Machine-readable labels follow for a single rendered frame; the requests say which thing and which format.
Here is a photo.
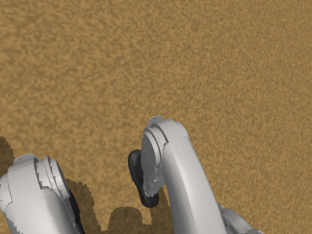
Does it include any right robot hand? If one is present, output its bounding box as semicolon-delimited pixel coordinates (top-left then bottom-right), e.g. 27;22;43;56
217;203;253;234

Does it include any right robot foot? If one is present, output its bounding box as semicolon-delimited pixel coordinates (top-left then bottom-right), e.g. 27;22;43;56
128;150;159;208

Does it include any left robot foot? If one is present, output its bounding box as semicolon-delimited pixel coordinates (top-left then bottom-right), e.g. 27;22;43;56
69;190;85;234

